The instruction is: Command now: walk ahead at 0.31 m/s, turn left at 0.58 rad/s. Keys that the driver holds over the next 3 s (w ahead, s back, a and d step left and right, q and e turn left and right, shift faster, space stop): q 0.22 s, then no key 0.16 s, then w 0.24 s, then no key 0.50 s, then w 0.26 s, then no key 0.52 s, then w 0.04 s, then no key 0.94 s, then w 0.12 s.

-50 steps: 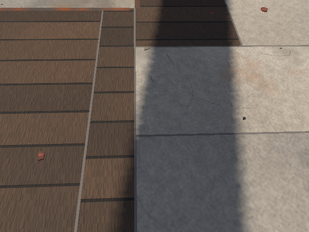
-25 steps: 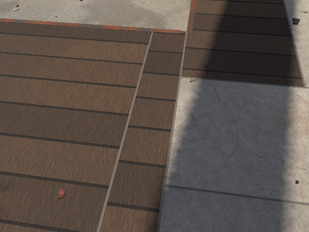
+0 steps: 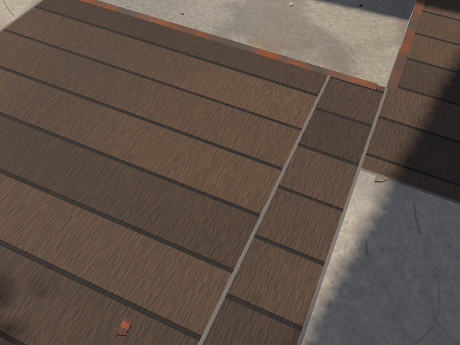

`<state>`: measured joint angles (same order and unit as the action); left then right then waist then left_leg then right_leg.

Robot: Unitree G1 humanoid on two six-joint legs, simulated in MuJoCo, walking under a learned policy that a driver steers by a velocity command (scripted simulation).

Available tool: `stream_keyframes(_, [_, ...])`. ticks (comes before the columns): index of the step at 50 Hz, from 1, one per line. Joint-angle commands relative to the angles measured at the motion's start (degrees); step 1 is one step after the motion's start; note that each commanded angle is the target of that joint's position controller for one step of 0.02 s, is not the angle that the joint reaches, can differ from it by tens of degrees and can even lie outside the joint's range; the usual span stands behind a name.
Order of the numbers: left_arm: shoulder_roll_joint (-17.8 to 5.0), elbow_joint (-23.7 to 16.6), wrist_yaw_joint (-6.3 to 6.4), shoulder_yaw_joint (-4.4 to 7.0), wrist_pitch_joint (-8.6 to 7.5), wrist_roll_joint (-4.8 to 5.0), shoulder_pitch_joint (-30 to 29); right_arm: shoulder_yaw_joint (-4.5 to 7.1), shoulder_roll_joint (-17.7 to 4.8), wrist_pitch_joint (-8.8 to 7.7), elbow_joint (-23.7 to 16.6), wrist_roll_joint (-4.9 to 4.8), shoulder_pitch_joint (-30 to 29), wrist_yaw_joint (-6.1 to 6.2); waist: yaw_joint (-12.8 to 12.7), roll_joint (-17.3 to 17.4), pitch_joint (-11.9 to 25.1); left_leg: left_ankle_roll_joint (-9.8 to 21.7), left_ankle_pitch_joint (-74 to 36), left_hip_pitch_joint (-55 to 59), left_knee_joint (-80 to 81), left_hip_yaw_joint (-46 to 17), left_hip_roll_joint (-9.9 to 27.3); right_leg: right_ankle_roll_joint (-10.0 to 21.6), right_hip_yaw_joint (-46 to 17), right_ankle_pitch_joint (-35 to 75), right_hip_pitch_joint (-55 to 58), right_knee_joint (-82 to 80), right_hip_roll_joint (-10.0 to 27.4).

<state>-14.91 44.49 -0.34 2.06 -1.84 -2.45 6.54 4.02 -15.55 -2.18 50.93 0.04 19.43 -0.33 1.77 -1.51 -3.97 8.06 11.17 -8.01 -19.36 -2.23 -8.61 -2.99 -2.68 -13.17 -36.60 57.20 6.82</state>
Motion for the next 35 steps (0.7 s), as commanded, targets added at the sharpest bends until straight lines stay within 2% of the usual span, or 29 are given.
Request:
stream_keyframes(1, [-3.5,-3.2,0.14,0.54,0.36,0.38,0.5,1.85,-8.6,-0.28,-3.2,-0.12,1.8,0.44,-0.8,4.5,4.0,3.5,-46.3,0.2,0.3,-8.5,12.4,-0.7,3.8,5.3,2.6,-5.5,-3.5])
stream_keyframes(5, [-4.4,-5.3,0.41,0.05,0.16,1.17,-5.1,1.92,-8.7,1.12,-3.3,0.25,4.9,1.24,2.2,6.4,5.0,1.7,-46.1,5.9,-3.5,-11.9,12.7,0.4,2.9,8.4,2.0,-13.6,-6.2])
stream_keyframes(7, [-5.2,-5.7,0.68,-0.04,-0.26,1.33,-5.7,2.03,-8.9,1.69,-3.8,0.74,4.9,1.65,2.4,6.6,4.9,1.4,-46.1,7.9,-6.5,-14.2,13.2,1.2,2.0,6.9,3.4,-17.8,-7.5])
stream_keyframes(9, [-6.9,-4.5,1.17,0.3,-0.91,1.47,-1.1,2.29,-9.6,1.86,-5.2,1.09,1.6,1.93,-0.1,7.2,5.4,-0.4,-45.7,6.2,-10.7,-16.5,12.7,3.0,0.7,5.1,11.1,-24.3,-8.7])
stream_keyframes(10, [-7.9,-3.5,1.56,0.61,-1.36,1.36,2.8,2.41,-10.1,1.57,-5.9,0.84,-0.4,1.8,-2.1,7.4,6.4,-1.7,-45.0,4.6,-14.3,-17.3,11.3,4.1,0.8,6.9,17.2,-29.0,-9.4])
stream_keyframes(11, [-8.8,-2.4,2.09,0.93,-2.31,0.84,8.5,2.23,-9.7,0.98,-6.7,-0.07,-2.7,1.39,-5.7,5.3,8.4,-3.5,-40.2,0.6,-22.0,-16.5,8.6,5.6,-0.7,17.0,27.1,-35.4,-6.6])
stream_keyframes(12, [-12.9,-2.5,2.83,1.55,-2.7,0.37,14.1,1.05,-5.6,0.36,-9.1,-1.03,-0.7,1.24,-6.2,-3.9,16.5,-5.5,-13.0,-6.8,-37.3,-11.0,4.7,9.3,-12.6,40.0,40.9,-32.2,9.1])
stream_keyframes(13, [-14.9,-3.5,2.48,2.07,-1.39,1.3,11.5,1.31,-4.7,1.06,-9.0,-1.8,8.4,1.79,-1.3,-14.7,22.9,-6.3,29.3,-16.6,-49.0,-4.3,-4.7,19.6,-29.1,62.3,46.6,-32.5,21.8])
stream_keyframes(14, [-10.3,-4.1,1.97,1.46,-0.57,2.52,9.7,1.68,-8.1,2.31,-5.5,1.03,10.5,2.28,0.0,-6.0,21.0,-6.2,25.8,-17.1,-54.5,-5.9,0.3,20.7,-29.1,54.4,40.7,-32.1,20.1])
stream_keyframes(15, [-5.8,-4.8,1.91,0.22,-0.34,2.57,6.7,1.9,-8.6,2.95,-5.1,1.8,6.4,1.81,-0.4,-1.4,14.4,-6.8,21.8,-17.7,-54.6,-5.8,1.6,19.1,-21.3,45.1,34.4,-33.7,15.5])
stream_keyframes(16, [-4.0,-5.0,1.94,-0.42,0.08,2.06,3.7,1.7,-7.5,3.51,-5.7,1.78,3.8,1.37,0.2,-0.6,10.4,-7.6,19.4,-18.0,-52.2,-5.1,3.0,16.9,-15.7,36.1,29.7,-36.3,11.5])
stream_keyframes(17, [-4.1,-5.0,2.14,-0.56,0.19,1.68,2.6,1.48,-6.8,4.22,-6.2,1.68,2.0,0.85,0.3,-3.5,8.1,-8.3,17.2,-17.7,-50.0,-4.9,4.0,15.6,-11.9,31.1,26.5,-38.3,8.6])
stream_keyframes(18, [-5.0,-4.4,2.15,-0.35,0.26,1.23,2.7,1.19,-6.0,4.93,-6.0,1.57,2.6,0.39,0.4,-5.7,7.6,-9.0,15.5,-15.5,-49.5,-3.8,3.4,15.2,-8.9,30.5,23.7,-39.2,6.5])
stream_keyframes(19, [-5.5,-3.8,1.96,-0.19,0.22,1.02,2.9,0.97,-5.6,5.32,-6.0,1.25,2.8,0.15,0.8,-6.1,7.9,-9.3,14.6,-14.1,-48.1,-3.3,2.9,15.2,-7.0,30.3,22.4,-39.5,5.6])
stream_keyframes(20, [-5.8,-3.4,1.57,0.0,0.05,0.83,3.6,0.71,-5.2,5.43,-5.8,1.13,3.4,-0.06,1.0,-6.1,9.3,-9.1,14.0,-13.1,-45.3,-2.8,3.1,14.9,-6.3,23.3,22.2,-40.5,5.1])
stream_keyframes(21, [-6.2,-2.9,1.21,0.25,0.0,0.75,4.2,0.39,-4.9,5.49,-5.6,1.37,3.2,-0.33,0.7,-6.4,9.6,-8.7,13.9,-12.8,-41.8,-2.0,3.7,14.7,-6.5,10.7,22.0,-42.5,4.7])
stream_keyframes(23, [-7.5,-2.2,0.69,0.82,0.24,0.91,4.8,-0.25,-4.6,5.5,-5.9,2.11,1.0,-1.07,-0.2,-8.9,7.9,-7.8,14.3,-12.2,-34.2,0.1,4.7,14.4,-9.1,-11.3,20.5,-47.5,4.6])
stream_keyframes(24, [-8.0,-1.9,0.46,1.08,0.41,0.95,4.8,-0.56,-4.5,5.34,-6.0,2.22,-0.2,-1.34,-0.5,-9.4,6.8,-7.3,14.5,-10.7,-30.5,1.1,5.0,14.1,-9.7,-15.1,19.2,-49.0,4.9])
stream_keyframes(27, [-9.8,-0.6,-0.11,2.09,1.17,1.15,6.7,-1.26,-4.5,4.12,-5.5,1.84,-1.3,-1.39,-0.9,-7.8,5.6,-5.3,15.5,-4.3,-20.5,4.3,4.9,13.7,-9.6,-17.8,16.3,-49.9,5.4])
stream_keyframes(29, [-10.2,0.0,-0.08,2.58,2.08,1.83,6.6,-1.67,-3.7,3.05,-3.9,1.56,1.6,-1.13,1.1,-6.0,4.6,-3.3,10.7,2.6,-10.6,6.3,4.5,12.6,-8.3,-21.9,12.9,-48.5,4.4])
stream_keyframes(30, [-9.5,0.0,0.09,2.63,2.53,2.12,6.1,-1.75,-3.6,2.53,-2.6,1.61,4.0,-0.82,2.5,-4.8,3.2,-1.9,8.9,7.7,-4.7,6.8,4.1,11.1,-6.6,-24.9,8.9,-46.3,2.7])
stream_keyframes(31, [-7.3,-0.8,0.16,2.26,2.59,1.94,3.9,-1.62,-4.8,1.99,-1.2,1.81,7.4,-0.3,4.3,-0.8,0.6,-0.3,13.5,12.2,1.8,2.4,6.3,8.6,-3.5,-25.1,2.6,-39.7,-0.2])
stream_keyframes(32, [-0.9,-2.0,-0.15,0.72,2.05,2.02,4.5,-1.48,-6.9,1.4,-1.1,2.29,8.7,0.47,3.8,12.9,2.4,1.6,27.9,15.9,11.7,-18.0,21.3,6.4,3.8,-21.0,-3.6,-19.8,-5.9])
stream_keyframes(33, [-2.7,-3.2,0.07,0.97,1.47,1.22,3.2,-0.03,-12.3,1.39,-2.5,1.68,5.4,1.17,2.6,12.6,-3.9,6.2,35.3,7.1,17.9,-32.8,30.9,5.1,5.0,-13.4,-10.4,-14.0,-9.5])
stream_keyframes(34, [-6.0,-3.4,-0.12,1.83,1.13,0.92,1.2,-0.28,-10.3,1.21,-1.9,1.75,3.0,1.69,1.0,7.3,-7.5,6.9,29.6,0.6,17.7,-28.9,28.9,5.1,0.4,-7.8,-6.6,-11.1,-5.5])
stream_keyframes(35, [-6.1,-1.9,-0.65,2.04,0.78,1.16,4.0,-1.13,-7.4,0.46,-2.2,1.16,-0.7,1.6,-1.9,7.2,-6.5,4.9,19.8,0.7,16.8,-22.5,24.9,4.5,0.2,-4.3,-3.7,-10.7,-5.2])
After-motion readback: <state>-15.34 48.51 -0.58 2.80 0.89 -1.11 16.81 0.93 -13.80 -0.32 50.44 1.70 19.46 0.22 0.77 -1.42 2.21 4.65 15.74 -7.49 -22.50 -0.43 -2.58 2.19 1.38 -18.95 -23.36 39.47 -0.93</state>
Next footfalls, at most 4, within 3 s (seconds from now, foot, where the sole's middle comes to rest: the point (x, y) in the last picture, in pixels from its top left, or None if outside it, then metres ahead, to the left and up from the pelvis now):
0.24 right None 0.28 -0.11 -0.78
0.64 left None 0.15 0.06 -0.78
0.98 right None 0.34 -0.09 -0.78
1.24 left None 0.24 0.09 -0.78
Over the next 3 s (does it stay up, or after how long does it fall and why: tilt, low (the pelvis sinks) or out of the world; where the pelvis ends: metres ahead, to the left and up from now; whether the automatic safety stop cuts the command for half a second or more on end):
stays up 0.44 0.01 0.00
